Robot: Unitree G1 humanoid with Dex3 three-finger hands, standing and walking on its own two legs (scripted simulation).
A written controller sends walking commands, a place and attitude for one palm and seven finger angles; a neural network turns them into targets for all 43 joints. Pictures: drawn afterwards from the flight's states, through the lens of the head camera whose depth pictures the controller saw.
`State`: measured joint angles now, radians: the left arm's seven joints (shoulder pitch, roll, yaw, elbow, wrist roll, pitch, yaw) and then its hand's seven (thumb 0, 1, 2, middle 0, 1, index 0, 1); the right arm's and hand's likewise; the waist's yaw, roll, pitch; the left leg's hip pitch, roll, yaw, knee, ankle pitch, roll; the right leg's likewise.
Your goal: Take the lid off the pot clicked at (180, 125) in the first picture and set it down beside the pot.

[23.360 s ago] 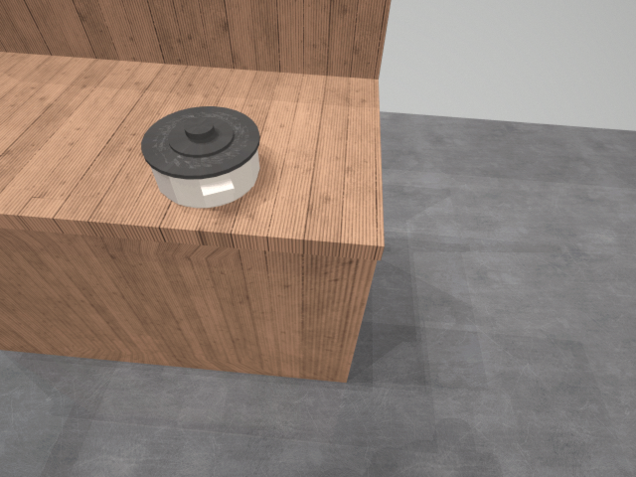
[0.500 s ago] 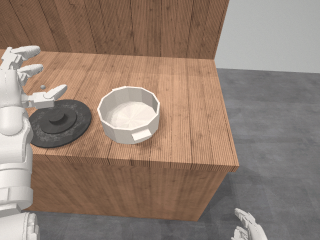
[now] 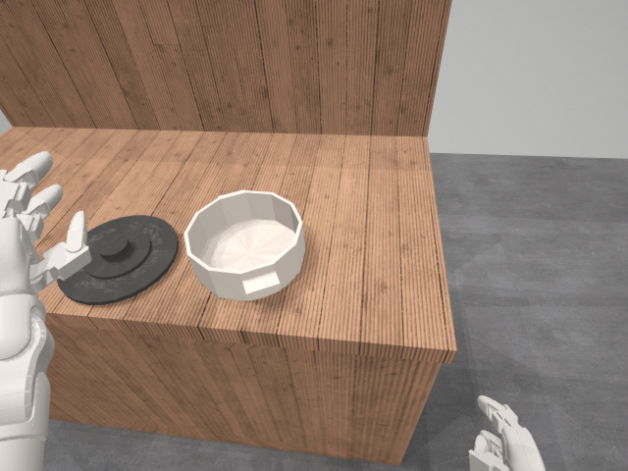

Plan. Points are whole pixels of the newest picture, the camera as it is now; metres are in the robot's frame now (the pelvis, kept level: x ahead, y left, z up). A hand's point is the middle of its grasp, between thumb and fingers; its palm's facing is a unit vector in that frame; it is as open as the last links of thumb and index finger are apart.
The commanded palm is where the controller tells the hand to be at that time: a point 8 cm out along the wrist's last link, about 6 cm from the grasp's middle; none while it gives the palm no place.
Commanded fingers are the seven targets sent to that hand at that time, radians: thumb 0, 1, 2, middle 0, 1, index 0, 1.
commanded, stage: draw the hand back to the body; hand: left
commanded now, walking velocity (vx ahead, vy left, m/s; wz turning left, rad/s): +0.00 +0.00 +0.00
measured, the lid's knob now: (114, 247) +0.46 +0.40 +0.00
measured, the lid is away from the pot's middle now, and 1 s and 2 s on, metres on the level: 0.24 0.24 0.24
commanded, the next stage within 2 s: step back with the hand held close in 0.92 s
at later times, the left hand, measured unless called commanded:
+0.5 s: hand (65, 304) +0.23 +0.26 +0.18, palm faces +0.42 -0.85 -0.32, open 7.5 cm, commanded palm +0.17 +0.30 +0.19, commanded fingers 0.00 0.90 0.90 -0.20 -0.30 -0.20 -0.30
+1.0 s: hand (9, 369) +0.16 +0.28 +0.17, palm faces +0.40 -0.85 -0.34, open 7.5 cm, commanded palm +0.11 +0.32 +0.19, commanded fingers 0.00 0.90 0.90 -0.20 -0.30 -0.20 -0.30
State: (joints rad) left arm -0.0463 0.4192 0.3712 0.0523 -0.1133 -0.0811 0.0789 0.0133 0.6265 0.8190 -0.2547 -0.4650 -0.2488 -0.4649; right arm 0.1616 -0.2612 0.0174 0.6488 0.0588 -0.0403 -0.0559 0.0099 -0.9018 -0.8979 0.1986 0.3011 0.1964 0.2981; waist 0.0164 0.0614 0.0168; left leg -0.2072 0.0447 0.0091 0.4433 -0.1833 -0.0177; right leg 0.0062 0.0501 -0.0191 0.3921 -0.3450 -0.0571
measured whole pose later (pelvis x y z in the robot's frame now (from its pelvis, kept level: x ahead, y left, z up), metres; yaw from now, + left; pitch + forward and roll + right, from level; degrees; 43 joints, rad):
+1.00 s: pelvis -0.02 +0.04 +0.00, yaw +1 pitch -5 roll -1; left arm 0.51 0.33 0.30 -0.48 -0.11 -0.11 0.09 0.02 0.89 0.90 -0.21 -0.30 -0.21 -0.30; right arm 0.15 -0.20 0.04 0.62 0.02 -0.10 -0.06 0.01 -0.90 -0.90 0.20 0.30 0.20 0.30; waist 0.06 0.06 0.02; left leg -0.19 0.01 0.02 0.45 -0.17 0.01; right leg 0.04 0.01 -0.02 0.36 -0.31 -0.01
